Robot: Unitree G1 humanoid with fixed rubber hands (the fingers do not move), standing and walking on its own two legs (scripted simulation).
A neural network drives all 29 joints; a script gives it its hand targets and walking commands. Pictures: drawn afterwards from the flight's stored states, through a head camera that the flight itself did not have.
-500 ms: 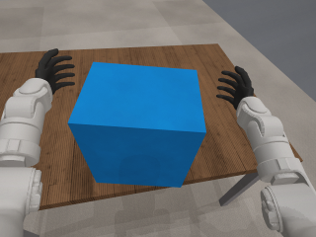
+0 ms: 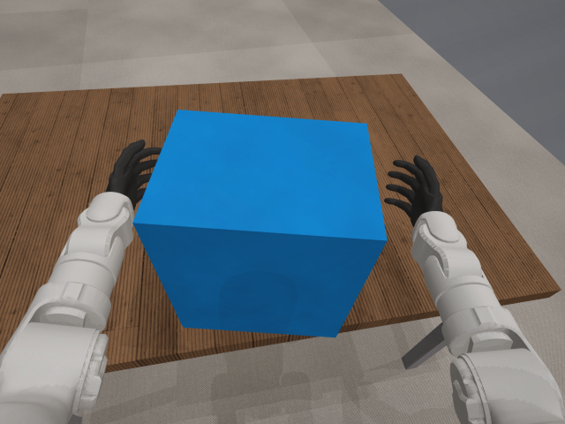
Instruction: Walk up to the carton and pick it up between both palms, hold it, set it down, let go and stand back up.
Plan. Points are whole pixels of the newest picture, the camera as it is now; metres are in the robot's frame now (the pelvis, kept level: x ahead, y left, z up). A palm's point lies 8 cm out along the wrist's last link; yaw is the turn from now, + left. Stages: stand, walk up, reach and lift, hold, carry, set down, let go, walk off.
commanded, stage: reach and lift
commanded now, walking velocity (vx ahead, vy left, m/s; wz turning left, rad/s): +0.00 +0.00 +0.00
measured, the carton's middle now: (265, 236) +0.38 +0.02 +0.04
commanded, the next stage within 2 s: none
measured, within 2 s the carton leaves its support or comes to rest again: neither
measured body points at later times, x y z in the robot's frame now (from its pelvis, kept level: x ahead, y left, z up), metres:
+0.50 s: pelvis +0.00 -0.01 +0.00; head +0.03 +0.01 +0.45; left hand +0.44 +0.20 +0.08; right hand +0.41 -0.17 +0.08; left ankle +0.02 +0.10 -0.74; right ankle -0.01 -0.13 -0.74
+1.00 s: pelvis -0.01 +0.00 +0.00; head +0.01 +0.02 +0.45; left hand +0.43 +0.19 +0.10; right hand +0.40 -0.17 +0.09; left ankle +0.02 +0.10 -0.74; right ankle -0.01 -0.13 -0.74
